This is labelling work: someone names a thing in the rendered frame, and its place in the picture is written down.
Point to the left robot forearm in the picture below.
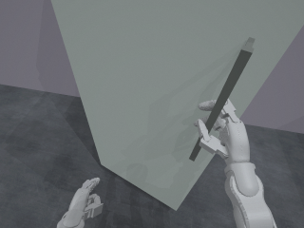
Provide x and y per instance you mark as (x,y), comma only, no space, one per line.
(73,218)

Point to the handle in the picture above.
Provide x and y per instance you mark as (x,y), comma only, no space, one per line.
(240,63)

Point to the right robot forearm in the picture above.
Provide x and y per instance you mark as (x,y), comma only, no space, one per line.
(246,192)

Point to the right robot hand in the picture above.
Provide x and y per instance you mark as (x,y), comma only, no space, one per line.
(232,133)

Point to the fridge door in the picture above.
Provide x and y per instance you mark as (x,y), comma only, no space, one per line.
(142,67)

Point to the left robot hand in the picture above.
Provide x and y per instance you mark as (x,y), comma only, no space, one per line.
(90,204)

